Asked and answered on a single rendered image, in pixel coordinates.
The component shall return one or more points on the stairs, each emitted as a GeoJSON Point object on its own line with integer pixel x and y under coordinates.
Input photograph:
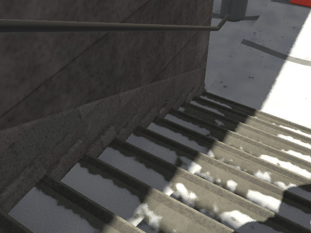
{"type": "Point", "coordinates": [213, 166]}

